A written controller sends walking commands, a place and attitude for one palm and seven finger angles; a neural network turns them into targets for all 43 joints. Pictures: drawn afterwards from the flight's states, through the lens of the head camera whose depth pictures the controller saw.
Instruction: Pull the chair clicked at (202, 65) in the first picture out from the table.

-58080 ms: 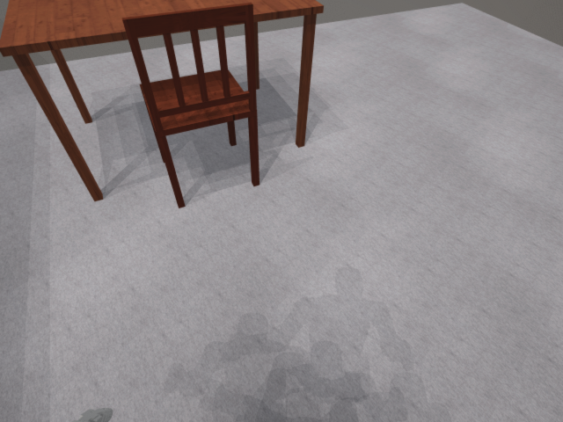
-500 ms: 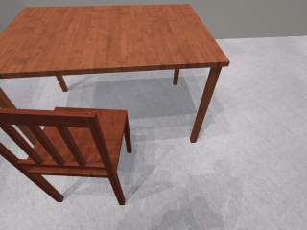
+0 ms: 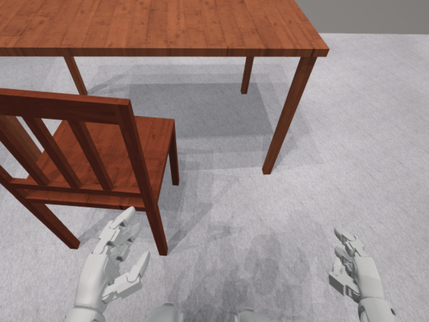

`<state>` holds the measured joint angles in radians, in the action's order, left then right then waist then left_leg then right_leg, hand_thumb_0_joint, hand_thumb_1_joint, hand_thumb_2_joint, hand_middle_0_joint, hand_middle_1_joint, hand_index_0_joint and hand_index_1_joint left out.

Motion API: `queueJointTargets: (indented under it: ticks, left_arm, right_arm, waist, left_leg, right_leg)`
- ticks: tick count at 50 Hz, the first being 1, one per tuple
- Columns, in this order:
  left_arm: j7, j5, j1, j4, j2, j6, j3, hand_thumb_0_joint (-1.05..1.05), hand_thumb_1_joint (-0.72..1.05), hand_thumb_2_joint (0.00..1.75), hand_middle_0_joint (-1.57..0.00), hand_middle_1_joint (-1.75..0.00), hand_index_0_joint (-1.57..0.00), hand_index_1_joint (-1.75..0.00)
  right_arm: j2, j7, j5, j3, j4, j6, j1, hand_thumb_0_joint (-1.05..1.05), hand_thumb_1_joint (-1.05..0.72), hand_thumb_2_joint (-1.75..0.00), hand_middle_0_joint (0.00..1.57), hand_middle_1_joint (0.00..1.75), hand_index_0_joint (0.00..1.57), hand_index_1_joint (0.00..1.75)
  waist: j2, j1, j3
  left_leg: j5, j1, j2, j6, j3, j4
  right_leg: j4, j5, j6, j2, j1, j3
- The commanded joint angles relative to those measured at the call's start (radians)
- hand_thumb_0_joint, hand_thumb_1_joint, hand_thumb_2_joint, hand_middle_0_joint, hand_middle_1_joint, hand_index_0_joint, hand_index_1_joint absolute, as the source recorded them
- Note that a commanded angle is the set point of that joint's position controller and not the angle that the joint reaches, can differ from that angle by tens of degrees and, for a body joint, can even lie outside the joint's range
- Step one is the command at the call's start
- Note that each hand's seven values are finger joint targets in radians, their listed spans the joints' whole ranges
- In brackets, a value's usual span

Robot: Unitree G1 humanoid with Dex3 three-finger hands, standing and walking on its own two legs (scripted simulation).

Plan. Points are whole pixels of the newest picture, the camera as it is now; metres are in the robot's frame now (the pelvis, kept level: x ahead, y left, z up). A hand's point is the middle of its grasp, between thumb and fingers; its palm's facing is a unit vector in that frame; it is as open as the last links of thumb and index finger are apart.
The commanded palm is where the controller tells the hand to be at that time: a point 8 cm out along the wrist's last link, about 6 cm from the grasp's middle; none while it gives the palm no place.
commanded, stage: raise the hand toward the chair's back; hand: left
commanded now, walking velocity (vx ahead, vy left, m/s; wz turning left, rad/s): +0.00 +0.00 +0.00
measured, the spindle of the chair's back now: (56, 155) +0.46 +0.41 -0.04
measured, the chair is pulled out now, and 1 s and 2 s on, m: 0.17 0.17 0.17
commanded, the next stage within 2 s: aim the fingers beside a spindle in 1.68 s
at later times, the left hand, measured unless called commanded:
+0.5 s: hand (93, 256) +0.22 +0.22 +0.03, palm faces +0.11 -0.99 -0.02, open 13.6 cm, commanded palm +0.19 +0.26 +0.02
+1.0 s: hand (87, 246) +0.24 +0.24 +0.02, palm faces -0.03 -1.00 -0.04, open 16.8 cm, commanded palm +0.22 +0.30 +0.03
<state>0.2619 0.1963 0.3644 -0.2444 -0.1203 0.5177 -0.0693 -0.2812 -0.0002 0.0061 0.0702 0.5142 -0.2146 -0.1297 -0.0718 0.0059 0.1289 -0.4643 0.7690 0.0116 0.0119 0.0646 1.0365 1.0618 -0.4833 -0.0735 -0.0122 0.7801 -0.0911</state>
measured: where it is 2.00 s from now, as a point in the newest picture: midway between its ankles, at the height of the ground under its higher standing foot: outside the picture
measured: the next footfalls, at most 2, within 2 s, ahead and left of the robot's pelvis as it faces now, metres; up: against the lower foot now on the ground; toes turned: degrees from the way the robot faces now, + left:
none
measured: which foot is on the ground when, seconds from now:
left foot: down 0.00-1.00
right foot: down 0.00-1.00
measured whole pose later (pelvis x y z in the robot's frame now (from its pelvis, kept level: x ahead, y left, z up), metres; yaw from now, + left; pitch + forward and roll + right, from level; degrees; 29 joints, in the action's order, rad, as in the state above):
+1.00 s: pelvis +0.01 +0.05 -0.01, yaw +1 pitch +16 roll -4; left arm 0.27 0.23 0.32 -0.03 -0.25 0.33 -0.14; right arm -0.23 0.04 0.02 -0.04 0.49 -0.17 -0.19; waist 0.03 -0.01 0.13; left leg -0.52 0.91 0.00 0.07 0.02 1.15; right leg 1.08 -0.50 -0.01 -0.02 0.86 -0.13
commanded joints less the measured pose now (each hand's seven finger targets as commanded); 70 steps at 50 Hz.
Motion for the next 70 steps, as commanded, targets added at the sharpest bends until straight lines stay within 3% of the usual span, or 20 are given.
queueJointTargets:
  ticks: [1,5,6,9,11,13,16,18,21,24,26,30,35,38,42,47,51,57,64,70]
  left_arm:
    - [-0.093,0.031,-0.149,0.465,-0.183,0.139,-0.129,0.0,0.39,0.68,-0.15,-0.22,-0.15,-0.22]
    - [-0.097,0.02,-0.198,0.616,-0.149,0.236,-0.02,0.0,0.29,0.64,-0.14,-0.2,-0.14,-0.2]
    - [-0.068,0.024,-0.227,0.612,-0.116,0.233,0.042,0.0,0.27,0.63,-0.14,-0.2,-0.14,-0.2]
    - [0.027,0.034,-0.165,0.422,-0.154,0.132,0.065,0.0,0.2,0.6,-0.13,-0.19,-0.13,-0.19]
    - [0.075,0.039,-0.104,0.271,-0.18,0.004,0.03,0.0,0.15,0.58,-0.13,-0.18,-0.13,-0.18]
    - [0.089,0.055,-0.074,0.295,-0.226,-0.117,-0.04,0.0,0.11,0.56,-0.12,-0.18,-0.12,-0.18]
    - [0.011,0.095,-0.019,0.364,-0.242,-0.22,-0.168,0.0,0.04,0.53,-0.11,-0.16,-0.11,-0.16]
    - [-0.072,0.105,-0.027,0.512,-0.218,-0.187,-0.194,0.0,-0.01,0.51,-0.11,-0.16,-0.11,-0.16]
    - [-0.163,0.064,0.003,0.544,-0.184,-0.083,-0.166,0.0,-0.08,0.48,-0.1,-0.15,-0.1,-0.15]
    - [-0.152,0.005,-0.03,0.474,-0.143,0.006,-0.047,0.0,-0.15,0.45,-0.1,-0.14,-0.1,-0.14]
    - [-0.1,-0.013,-0.036,0.381,-0.128,0.015,0.005,0.0,-0.2,0.43,-0.09,-0.13,-0.09,-0.13]
    - [-0.006,0.03,-0.055,0.41,-0.213,-0.023,-0.056,0.0,-0.29,0.39,-0.08,-0.11,-0.08,-0.11]
    - [-0.064,0.08,-0.031,0.608,-0.253,-0.044,-0.169,0.0,-0.41,0.34,-0.07,-0.09,-0.07,-0.09]
    - [-0.107,0.065,-0.009,0.57,-0.201,-0.039,-0.136,0.0,-0.48,0.31,-0.06,-0.08,-0.06,-0.08]
    - [-0.062,0.019,-0.029,0.371,-0.177,-0.076,-0.076,0.0,-0.5,0.3,-0.06,-0.08,-0.06,-0.08]
    - [0.025,0.05,-0.094,0.436,-0.261,-0.117,-0.138,0.0,-0.5,0.3,-0.06,-0.08,-0.06,-0.08]
    - [0.001,0.096,-0.099,0.546,-0.305,-0.095,-0.23,0.0,-0.5,0.3,-0.06,-0.08,-0.06,-0.08]
    - [0.001,0.075,-0.136,0.372,-0.252,-0.071,-0.185,0.0,-0.5,0.3,-0.06,-0.08,-0.06,-0.08]
    - [0.078,0.112,-0.119,0.392,-0.298,-0.124,-0.212,0.0,-0.5,0.3,-0.06,-0.08,-0.06,-0.08]
    - [-0.009,0.104,-0.12,0.404,-0.287,-0.058,-0.238,0.0,-0.5,0.3,-0.06,-0.08,-0.06,-0.08]
  right_arm:
    - [-0.058,0.007,-0.002,0.013,-0.18,-0.013,0.026,0.0,-0.9,-0.9,0.2,0.3,0.2,0.3]
    - [-0.058,0.039,-0.007,-0.013,-0.154,-0.034,-0.009,0.0,-0.9,-0.9,0.2,0.3,0.2,0.3]
    - [-0.066,0.044,-0.004,-0.024,-0.148,-0.044,-0.001,0.0,-0.9,-0.9,0.2,0.3,0.2,0.3]
    - [-0.097,0.063,0.014,-0.038,-0.125,-0.06,-0.029,0.0,-0.9,-0.9,0.2,0.3,0.2,0.3]
    - [-0.102,0.073,0.033,-0.043,-0.128,-0.053,-0.037,0.0,-0.9,-0.9,0.2,0.3,0.2,0.3]
    - [-0.102,0.079,0.047,-0.043,-0.165,-0.038,-0.02,0.0,-0.9,-0.9,0.2,0.3,0.2,0.3]
    - [-0.065,0.079,0.04,-0.042,-0.191,-0.018,0.02,0.0,-0.9,-0.9,0.2,0.3,0.2,0.3]
    - [-0.039,0.07,0.028,-0.039,-0.184,-0.022,0.009,0.0,-0.9,-0.9,0.2,0.3,0.2,0.3]
    - [-0.026,0.057,0.008,-0.032,-0.142,-0.033,-0.006,0.0,-0.9,-0.9,0.2,0.3,0.2,0.3]
    - [-0.055,0.038,-0.006,-0.03,-0.113,-0.041,-0.031,0.0,-0.9,-0.9,0.2,0.3,0.2,0.3]
    - [-0.079,0.038,0.0,-0.029,-0.112,-0.041,-0.04,0.0,-0.9,-0.9,0.2,0.3,0.2,0.3]
    - [-0.112,0.06,0.024,-0.02,-0.152,-0.046,-0.067,0.0,-0.9,-0.9,0.2,0.3,0.2,0.3]
    - [-0.087,0.07,0.019,-0.016,-0.159,-0.042,-0.074,0.0,-0.9,-0.9,0.2,0.3,0.2,0.3]
    - [-0.073,0.059,0.011,-0.016,-0.135,-0.029,-0.073,0.0,-0.9,-0.9,0.2,0.3,0.2,0.3]
    - [-0.095,0.05,0.013,-0.022,-0.131,-0.004,-0.075,0.0,-0.9,-0.9,0.2,0.3,0.2,0.3]
    - [-0.109,0.061,0.024,-0.024,-0.17,0.001,-0.085,0.0,-0.9,-0.9,0.2,0.3,0.2,0.3]
    - [-0.088,0.068,0.018,-0.027,-0.161,-0.003,-0.084,0.0,-0.9,-0.9,0.2,0.3,0.2,0.3]
    - [-0.095,0.062,0.016,-0.031,-0.115,-0.001,-0.083,0.0,-0.9,-0.9,0.2,0.3,0.2,0.3]
    - [-0.113,0.067,0.033,-0.023,-0.148,-0.009,-0.08,0.0,-0.9,-0.9,0.2,0.3,0.2,0.3]
    - [-0.087,0.062,0.021,-0.025,-0.12,-0.014,-0.073,0.0,-0.9,-0.9,0.2,0.3,0.2,0.3]
  waist:
    - [0.146,-0.022,0.195]
    - [0.175,0.047,0.239]
    - [0.152,0.08,0.222]
    - [0.074,0.096,0.124]
    - [0.037,0.07,0.101]
    - [0.056,0.01,0.187]
    - [0.06,-0.065,0.274]
    - [0.114,-0.079,0.317]
    - [0.082,-0.061,0.286]
    - [0.122,0.011,0.171]
    - [0.068,0.044,0.107]
    - [0.098,0.009,0.206]
    - [0.166,-0.036,0.36]
    - [0.18,-0.014,0.289]
    - [0.117,0.028,0.14]
    - [0.146,0.0,0.262]
    - [0.166,-0.026,0.349]
    - [0.144,0.021,0.202]
    - [0.129,-0.004,0.302]
    - [0.133,0.002,0.213]
  left_leg:
    - [0.081,0.067,-0.027,0.014,-0.047,-0.009]
    - [0.053,0.051,-0.005,0.027,-0.086,0.054]
    - [0.033,0.058,0.003,0.033,-0.099,0.062]
    - [-0.072,0.163,0.0,0.031,-0.11,0.065]
    - [-0.104,0.196,-0.003,0.03,-0.117,0.036]
    - [-0.071,0.154,-0.018,0.029,-0.11,-0.007]
    - [0.026,0.084,-0.024,0.022,-0.117,-0.066]
    - [0.117,0.009,-0.015,0.015,-0.123,-0.088]
    - [0.193,-0.009,0.001,0.01,-0.13,-0.088]
    - [0.111,0.019,0.004,0.009,-0.138,-0.062]
    - [0.03,0.072,0.005,0.015,-0.148,-0.054]
    - [-0.012,0.037,-0.003,0.014,-0.154,-0.085]
    - [0.268,-0.139,0.005,-0.01,-0.162,-0.105]
    - [0.353,-0.161,0.015,-0.026,-0.17,-0.096]
    - [0.218,-0.041,0.013,-0.016,-0.171,-0.087]
    - [0.257,-0.112,0.007,-0.018,-0.172,-0.108]
    - [0.41,-0.186,0.008,-0.026,-0.166,-0.1]
    - [0.281,-0.099,0.01,-0.021,-0.166,-0.092]
    - [0.271,-0.116,-0.004,0.004,-0.14,-0.114]
    - [0.242,-0.088,0.0,0.002,-0.135,-0.116]
  right_leg:
    - [-0.146,0.009,0.042,-0.013,-0.064,0.185]
    - [-0.14,-0.068,0.039,0.003,0.026,0.179]
    - [-0.14,-0.086,0.042,0.008,0.057,0.171]
    - [-0.184,-0.204,0.053,0.005,0.061,0.177]
    - [-0.197,-0.239,0.055,0.009,0.048,0.166]
    - [-0.204,-0.205,0.058,-0.001,-0.043,0.156]
    - [-0.182,-0.095,0.055,0.009,-0.144,0.108]
    - [-0.148,0.029,0.047,0.012,-0.15,0.064]
    - [-0.1,0.11,0.039,0.024,-0.087,0.023]
    - [-0.081,0.042,0.04,0.022,0.057,0.017]
    - [-0.083,-0.014,0.042,0.022,0.109,0.02]
    - [-0.103,-0.032,0.04,0.018,0.042,0.036]
    - [-0.081,0.163,0.037,0.025,-0.05,0.007]
    - [-0.073,0.197,0.041,0.026,0.002,-0.007]
    - [-0.079,0.137,0.043,0.031,0.067,-0.011]
    - [-0.098,0.168,0.038,0.031,-0.014,-0.001]
    - [-0.1,0.258,0.038,0.034,-0.079,0.002]
    - [-0.104,0.178,0.042,0.033,0.016,-0.006]
    - [-0.151,0.212,0.045,0.028,-0.109,0.018]
    - [-0.149,0.176,0.045,0.03,-0.067,0.015]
